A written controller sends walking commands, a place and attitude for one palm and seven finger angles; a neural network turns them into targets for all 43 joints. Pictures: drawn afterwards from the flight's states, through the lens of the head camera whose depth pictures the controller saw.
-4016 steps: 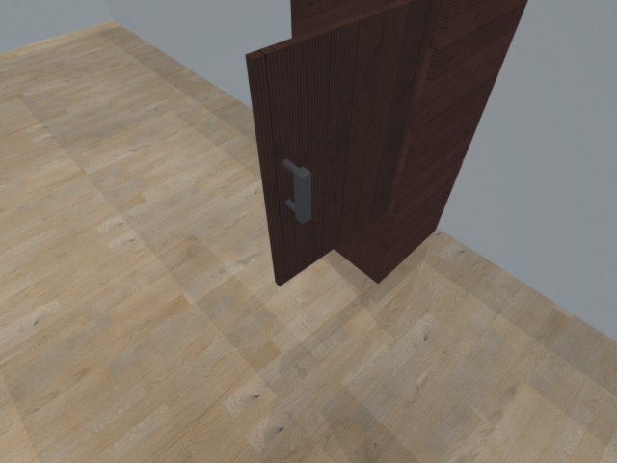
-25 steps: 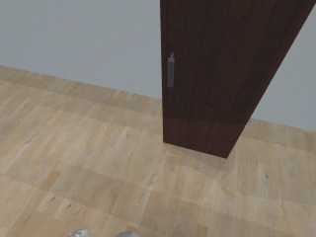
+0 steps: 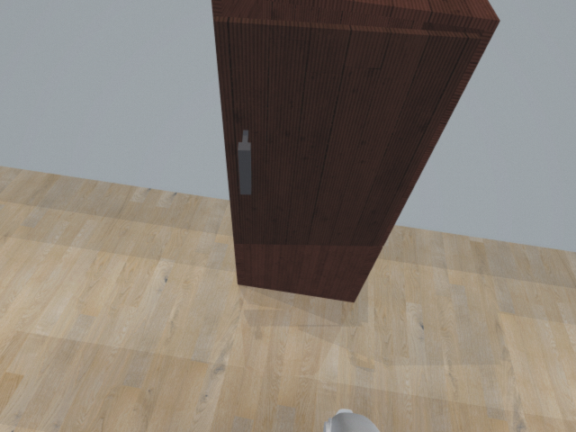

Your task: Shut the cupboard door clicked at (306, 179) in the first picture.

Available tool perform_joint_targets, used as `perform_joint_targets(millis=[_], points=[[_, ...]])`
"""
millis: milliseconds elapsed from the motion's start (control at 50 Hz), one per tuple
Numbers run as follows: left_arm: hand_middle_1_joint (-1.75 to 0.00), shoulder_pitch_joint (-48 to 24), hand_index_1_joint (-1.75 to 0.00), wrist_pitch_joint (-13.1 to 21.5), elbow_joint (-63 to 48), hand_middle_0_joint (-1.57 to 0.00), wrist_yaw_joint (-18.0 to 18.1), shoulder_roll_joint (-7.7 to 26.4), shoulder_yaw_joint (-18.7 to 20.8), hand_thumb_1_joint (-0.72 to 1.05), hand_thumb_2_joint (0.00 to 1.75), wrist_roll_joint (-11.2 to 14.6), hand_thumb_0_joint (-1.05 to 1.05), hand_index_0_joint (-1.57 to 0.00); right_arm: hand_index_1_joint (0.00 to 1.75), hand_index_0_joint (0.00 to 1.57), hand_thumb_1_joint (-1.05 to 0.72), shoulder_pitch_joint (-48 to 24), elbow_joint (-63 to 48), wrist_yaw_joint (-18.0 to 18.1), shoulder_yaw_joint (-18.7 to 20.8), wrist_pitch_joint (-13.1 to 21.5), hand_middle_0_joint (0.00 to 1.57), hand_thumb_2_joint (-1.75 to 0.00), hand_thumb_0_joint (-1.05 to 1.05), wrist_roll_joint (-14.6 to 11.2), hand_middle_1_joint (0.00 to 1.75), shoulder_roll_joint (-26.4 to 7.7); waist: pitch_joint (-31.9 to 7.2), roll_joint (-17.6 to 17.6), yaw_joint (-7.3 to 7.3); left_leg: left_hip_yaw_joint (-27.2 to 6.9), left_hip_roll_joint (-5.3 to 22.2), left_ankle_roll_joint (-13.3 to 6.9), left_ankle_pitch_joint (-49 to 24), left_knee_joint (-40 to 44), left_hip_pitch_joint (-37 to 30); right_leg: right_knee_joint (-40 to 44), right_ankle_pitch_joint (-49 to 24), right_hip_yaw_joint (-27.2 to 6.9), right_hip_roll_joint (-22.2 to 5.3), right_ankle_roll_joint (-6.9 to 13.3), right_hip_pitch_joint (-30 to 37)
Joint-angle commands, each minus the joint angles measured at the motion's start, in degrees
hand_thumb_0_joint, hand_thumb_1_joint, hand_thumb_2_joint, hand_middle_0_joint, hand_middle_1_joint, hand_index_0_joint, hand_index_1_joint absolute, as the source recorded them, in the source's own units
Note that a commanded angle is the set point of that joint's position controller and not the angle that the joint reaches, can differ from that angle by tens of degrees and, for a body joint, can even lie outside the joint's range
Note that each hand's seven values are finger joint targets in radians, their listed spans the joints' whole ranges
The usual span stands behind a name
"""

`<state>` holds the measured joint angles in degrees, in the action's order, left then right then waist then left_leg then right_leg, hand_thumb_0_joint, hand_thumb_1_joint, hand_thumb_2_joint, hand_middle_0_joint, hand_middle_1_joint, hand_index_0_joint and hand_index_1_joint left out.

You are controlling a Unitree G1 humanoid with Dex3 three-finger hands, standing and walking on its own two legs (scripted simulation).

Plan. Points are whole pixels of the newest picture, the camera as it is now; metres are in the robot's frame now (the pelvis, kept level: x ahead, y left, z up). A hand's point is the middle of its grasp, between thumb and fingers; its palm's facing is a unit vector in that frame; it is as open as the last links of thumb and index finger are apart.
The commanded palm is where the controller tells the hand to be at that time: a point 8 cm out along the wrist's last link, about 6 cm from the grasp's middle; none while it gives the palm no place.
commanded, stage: take the last steps up to it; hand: left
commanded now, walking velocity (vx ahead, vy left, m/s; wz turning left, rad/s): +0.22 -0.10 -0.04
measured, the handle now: (245, 162) +0.60 +0.09 -0.02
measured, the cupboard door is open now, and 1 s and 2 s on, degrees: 9 9 9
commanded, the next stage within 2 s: come to a stop and stand still in 0.22 s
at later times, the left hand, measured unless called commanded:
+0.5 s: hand (223, 428) +0.16 +0.10 -0.20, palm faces +0.08 -0.99 -0.15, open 7.3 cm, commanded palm none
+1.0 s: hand (199, 403) +0.20 +0.14 -0.19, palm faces -0.02 -0.96 -0.27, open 7.4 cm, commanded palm none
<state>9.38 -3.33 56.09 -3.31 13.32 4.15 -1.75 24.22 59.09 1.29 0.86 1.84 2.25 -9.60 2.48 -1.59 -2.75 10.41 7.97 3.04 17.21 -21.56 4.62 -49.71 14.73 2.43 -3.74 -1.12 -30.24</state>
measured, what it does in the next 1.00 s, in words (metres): walks ahead: right foot, then left foot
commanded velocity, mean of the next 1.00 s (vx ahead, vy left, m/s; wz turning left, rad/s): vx -0.04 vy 0.01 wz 0.01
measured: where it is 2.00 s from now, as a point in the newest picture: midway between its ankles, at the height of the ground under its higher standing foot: outside the picture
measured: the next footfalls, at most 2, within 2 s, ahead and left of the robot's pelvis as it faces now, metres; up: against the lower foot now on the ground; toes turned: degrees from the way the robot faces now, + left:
right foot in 0.12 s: +0.15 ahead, -0.17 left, +0.00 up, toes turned +2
left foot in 0.42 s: +0.19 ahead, +0.04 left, +0.00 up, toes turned +0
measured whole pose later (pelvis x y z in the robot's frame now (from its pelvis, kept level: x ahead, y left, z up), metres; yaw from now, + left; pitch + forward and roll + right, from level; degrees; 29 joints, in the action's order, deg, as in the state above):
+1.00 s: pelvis +0.14 -0.06 -0.02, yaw -2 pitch -1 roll +0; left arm 16.6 -0.3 52.9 3.3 11.9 0.7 -1.1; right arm 12.5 51.6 0.6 2.1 -1.0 0.5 -12.9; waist 2.9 -0.2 -0.8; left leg 2.6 -1.3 -2.5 19.2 -36.6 16.1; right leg -36.8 24.0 0.6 -0.4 0.1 -12.1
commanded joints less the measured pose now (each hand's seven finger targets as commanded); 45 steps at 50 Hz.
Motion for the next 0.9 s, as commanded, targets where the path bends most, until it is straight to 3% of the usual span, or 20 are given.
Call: perform_joint_targets(millis=[0, 60, 80, 100, 120, 140, 180, 220, 320, 360, 400, 460, 500, 600, 660, 720, 760, 780, 800, 880], points=[[-0.30, -5.00, -0.30, 2.45, -4.87, -0.20, -0.27, 1.24, 0.06, 0.90, 0.90, 0.20, 0.00, -0.20, 0.30, 0.20, -0.90, 0.26, -1.51, 0.63, 3.74, 0.38, 0.20, -0.90, 0.00, 0.22, 0.30, -12.73, 2.23, 13.02, 0.37, -6.26, 11.93, -8.28, -11.13, 6.30, 3.51, 10.93, -0.40, 2.82, 1.09, 1.00, 4.89], [-0.30, 8.09, -0.30, 3.80, -0.19, -0.20, 0.36, 4.96, 1.02, 0.90, 0.90, 0.07, 0.00, -0.20, 0.30, 0.20, -0.90, -1.83, -1.40, 0.11, 3.73, -0.08, 0.20, -0.90, 0.00, -0.56, 0.30, -12.04, -2.98, 5.42, 6.44, -1.04, 6.32, -4.78, -14.91, -10.32, 10.39, 22.61, -3.97, 3.99, 4.23, 2.89, 26.67], [-0.30, 16.80, -0.30, 4.81, 2.53, -0.20, 1.23, 10.02, 2.31, 0.90, 0.90, -0.20, 0.00, -0.20, 0.30, 0.20, -0.90, -2.04, -2.30, -0.50, 2.91, 0.25, 0.20, -0.90, 0.00, -1.33, 0.30, -8.56, -9.08, -7.07, 10.16, 2.68, 0.79, -2.77, -5.61, -25.03, 20.98, 27.05, 0.26, -8.13, -6.09, 6.72, 39.86], [-0.30, 20.26, -0.30, 5.03, 3.87, -0.20, 2.03, 13.81, 2.77, 0.90, 0.90, 0.36, 0.00, -0.20, 0.30, 0.20, -0.90, -4.05, -4.71, -0.29, 2.16, 0.18, 0.20, -0.90, 0.00, -1.87, 0.30, -5.27, -9.84, -15.88, 10.29, -0.86, -5.64, -2.09, 21.33, -40.37, 29.47, 33.71, -3.75, -24.77, -17.45, 11.93, 40.69], [-0.30, 17.44, -0.30, 5.14, 3.41, -0.20, 2.76, 12.64, 2.44, 0.90, 0.90, 0.75, 0.00, -0.20, 0.30, 0.20, -0.90, -5.72, -4.74, 0.05, 2.34, -0.05, 0.20, -0.90, 0.00, -1.91, 0.30, -6.17, -9.37, -13.42, 9.23, -7.50, -3.92, -2.87, 18.80, -47.26, 32.13, 35.59, -7.41, -25.63, -17.77, 13.90, 37.59], [-0.30, 12.65, -0.30, 5.02, 2.56, -0.20, 3.21, 10.52, 1.73, 0.90, 0.90, 0.69, 0.00, -0.20, 0.30, 0.20, -0.90, -6.08, -4.38, 0.27, 2.52, 0.03, 0.20, -0.90, 0.00, -1.81, 0.30, -6.36, -7.07, -13.75, 7.08, -8.79, -2.51, -2.70, 15.49, -50.76, 33.18, 35.35, -7.49, -24.54, -17.26, 15.21, 34.16], [-0.30, 4.72, -0.30, 4.94, 0.77, -0.20, 4.08, 5.02, 0.13, 0.90, 0.90, 0.63, 0.00, -0.20, 0.30, 0.20, -0.90, -6.08, -2.96, -0.12, 2.30, -0.60, 0.20, -0.90, 0.00, -1.11, 0.30, -5.29, -3.46, -4.75, 2.90, -9.48, 0.14, -2.26, 9.61, -45.05, 27.35, 33.75, -12.72, -11.21, -13.03, 13.75, 23.95], [-0.30, 2.35, -0.30, 5.52, 0.54, -0.20, 4.15, 3.12, -0.62, 0.90, 0.90, 0.28, 0.00, -0.20, 0.30, 0.20, -0.90, -3.28, -2.05, -0.41, 1.73, -1.55, 0.20, -0.90, 0.00, -0.74, 0.30, -3.27, -2.66, -5.22, 0.45, -7.43, -0.80, -1.82, 7.60, -38.00, 20.85, 34.78, -15.25, -5.95, -11.11, 12.79, 16.84], [-0.30, 3.68, -0.30, 5.71, 2.28, -0.20, 4.06, 2.61, -1.00, 0.90, 0.90, 0.63, 0.00, -0.20, 0.30, 0.20, -0.90, -4.33, -2.35, -0.56, 0.76, -1.21, 0.20, -0.90, 0.00, -0.79, 0.30, -1.50, -1.08, -3.43, 0.51, -4.91, -3.60, -1.72, 0.39, -17.17, 14.04, 33.53, -15.59, -5.23, -9.21, 12.11, 16.78], [-0.30, 3.76, -0.30, 5.70, 3.27, -0.20, 4.47, 0.68, -1.82, 0.90, 0.90, 1.20, 0.00, -0.20, 0.30, 0.20, -0.90, -2.98, -0.72, -0.33, 0.17, -0.44, 0.20, -0.90, 0.00, -1.16, 0.30, -1.86, -2.60, 0.45, -0.14, -7.60, -3.04, -1.82, -18.42, -3.88, 3.56, 27.42, -19.67, -3.08, -6.01, 7.85, 15.06], [-0.30, 8.07, -0.30, 5.08, 3.75, -0.20, 5.46, -0.89, -2.66, 0.90, 0.90, 1.56, 0.00, -0.20, 0.30, 0.20, -0.90, -4.35, -0.78, 0.47, 0.26, 0.08, 0.20, -0.90, 0.00, -1.20, 0.30, -6.55, -5.08, 8.32, 2.10, -14.03, 5.28, -6.34, -44.91, -4.99, 0.99, 26.31, -11.80, -1.84, -1.78, 2.57, 17.88], [-0.30, 8.64, -0.30, 3.58, 4.48, -0.20, 5.97, 1.12, -2.69, 0.90, 0.90, 1.35, 0.00, -0.20, 0.30, 0.20, -0.90, -9.31, -1.09, 1.73, 0.25, -0.84, 0.20, -0.90, 0.00, -2.37, 0.30, -6.93, -1.53, 12.93, 2.76, -14.08, 5.14, -7.81, -50.76, -3.09, 2.46, 25.46, -12.16, -1.46, -1.90, 1.21, 19.66], [-0.30, 9.45, -0.30, 3.15, 4.21, -0.20, 6.10, 2.43, -2.24, 0.90, 0.90, 1.31, 0.00, -0.20, 0.30, 0.20, -0.90, -9.08, -1.58, 2.01, 0.97, -1.73, 0.20, -0.90, 0.00, -2.17, 0.30, -7.75, -4.09, 9.89, 2.52, -13.40, 4.82, -7.71, -55.14, -5.06, -1.72, 23.28, -16.03, -1.60, -2.35, 1.69, 18.80], [-0.30, 9.12, -0.30, 2.68, 1.37, -0.20, 6.18, 2.80, -1.19, 0.90, 0.90, 0.70, 0.00, -0.20, 0.30, 0.20, -0.90, -11.23, -4.10, 1.77, 3.00, -3.29, 0.20, -0.90, 0.00, -1.75, 0.30, -9.61, -8.15, 4.24, 2.56, -13.19, 5.17, -8.41, -45.85, -7.36, -2.24, 20.07, -16.28, -3.16, -1.82, 2.33, 17.21], [-0.30, 9.69, -0.30, 2.74, 0.40, -0.20, 6.23, 3.75, -0.81, 0.90, 0.90, 0.28, 0.00, -0.20, 0.30, 0.20, -0.90, -12.33, -5.26, 1.36, 3.17, -3.73, 0.20, -0.90, 0.00, -1.67, 0.30, -8.03, -8.76, -1.65, 2.84, -10.52, 1.17, -5.99, -32.29, -11.01, 3.06, 21.73, -30.36, -7.47, -5.39, 4.85, 20.66], [-0.30, 10.19, -0.30, 2.92, 0.53, -0.20, 6.31, 5.85, -0.41, 0.90, 0.90, 0.09, 0.00, -0.20, 0.30, 0.20, -0.90, -13.87, -5.97, 0.80, 2.58, -4.29, 0.20, -0.90, 0.00, -1.49, 0.30, -5.47, -6.73, -7.51, 3.74, -7.02, -6.02, -2.52, -3.79, -19.00, 13.44, 22.30, -53.31, -12.35, -13.08, 10.52, 26.60], [-0.30, 9.30, -0.30, 2.86, 0.94, -0.20, 6.36, 5.51, -0.66, 0.90, 0.90, -0.17, 0.00, -0.20, 0.30, 0.20, -0.90, -15.15, -6.04, 0.75, 2.37, -4.73, 0.20, -0.90, 0.00, -1.70, 0.30, -4.51, -4.41, -8.38, 4.07, -8.94, -6.90, -2.05, 11.45, -25.19, 17.25, 24.17, -55.18, -12.64, -15.28, 13.68, 26.89], [-0.30, 7.75, -0.30, 2.85, 0.73, -0.20, 6.28, 5.92, -0.83, 0.90, 0.90, -0.17, 0.00, -0.20, 0.30, 0.20, -0.90, -15.75, -5.69, 0.76, 2.21, -4.85, 0.20, -0.90, 0.00, -1.90, 0.30, -4.53, -2.45, -7.53, 3.54, -9.71, -6.83, -1.91, 11.82, -25.26, 17.46, 24.41, -53.05, -11.80, -14.48, 13.86, 25.50], [-0.30, 11.17, -0.30, 4.25, -2.95, -0.20, 8.35, 5.18, -1.62, 0.90, 0.90, -0.18, 0.00, -0.20, 0.30, 0.20, -0.90, -19.00, -11.38, 0.33, 2.91, -3.02, 0.20, -0.90, 0.00, -2.00, 0.30, -6.52, -2.00, -5.69, 3.39, -6.39, -9.33, -2.05, 14.06, -25.00, 21.10, 22.90, -70.56, -18.22, -9.56, 8.65, 26.24], [-0.30, 8.47, -0.30, 5.87, -7.62, -0.20, 7.53, 9.11, -0.86, 0.90, 0.90, 0.40, 0.00, -0.20, 0.30, 0.20, -0.90, -11.17, -11.21, -0.94, 2.01, -2.23, 0.20, -0.90, 0.00, -1.96, 0.30, -4.57, -9.40, -1.29, 1.10, -6.82, -10.03, -4.86, -0.69, -11.03, 12.36, 13.25, -55.55, -8.08, -7.26, 7.91, 28.56]])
